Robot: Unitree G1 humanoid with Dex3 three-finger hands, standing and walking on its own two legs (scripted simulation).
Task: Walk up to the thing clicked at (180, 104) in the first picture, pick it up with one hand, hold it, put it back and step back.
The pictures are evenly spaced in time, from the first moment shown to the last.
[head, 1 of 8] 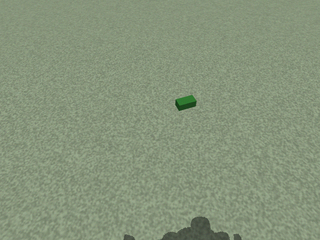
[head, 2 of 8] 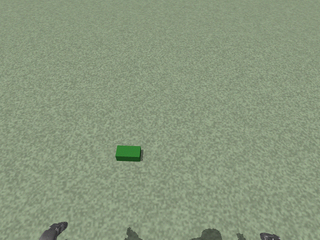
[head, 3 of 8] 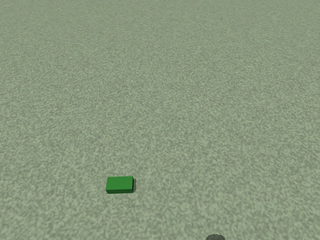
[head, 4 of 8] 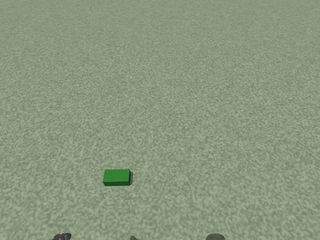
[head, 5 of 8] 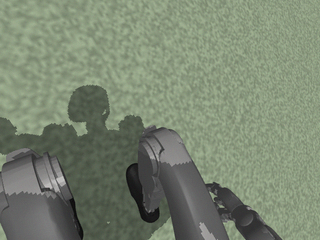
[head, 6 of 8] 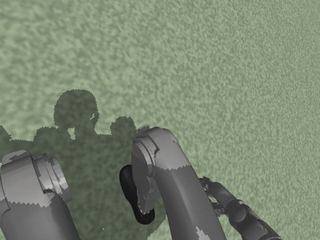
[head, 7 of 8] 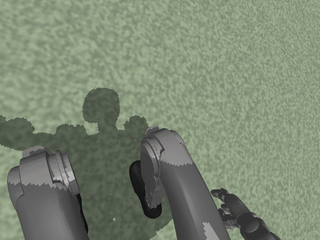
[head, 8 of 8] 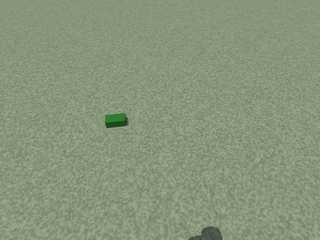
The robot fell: no
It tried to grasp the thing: no
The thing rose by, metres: 0.00
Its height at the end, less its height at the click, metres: +0.00
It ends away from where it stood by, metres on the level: 0.00
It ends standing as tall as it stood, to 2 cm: yes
